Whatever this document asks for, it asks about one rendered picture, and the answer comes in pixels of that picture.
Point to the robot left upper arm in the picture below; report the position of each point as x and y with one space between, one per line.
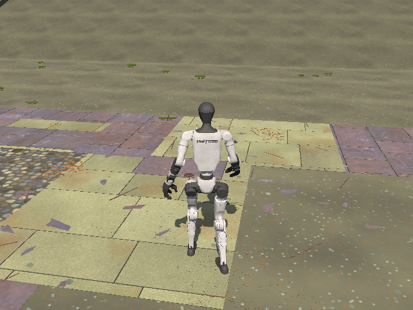
182 148

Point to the robot right upper arm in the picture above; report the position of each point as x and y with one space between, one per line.
229 144

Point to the left robot forearm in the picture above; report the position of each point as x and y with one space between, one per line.
173 173

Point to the robot right hand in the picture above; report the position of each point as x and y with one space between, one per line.
233 174

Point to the left robot shin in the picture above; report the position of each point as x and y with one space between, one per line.
191 229

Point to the right robot forearm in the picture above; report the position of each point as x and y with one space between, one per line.
236 166

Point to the robot left hand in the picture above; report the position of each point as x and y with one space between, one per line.
166 190

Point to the robot torso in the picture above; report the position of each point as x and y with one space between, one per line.
206 155

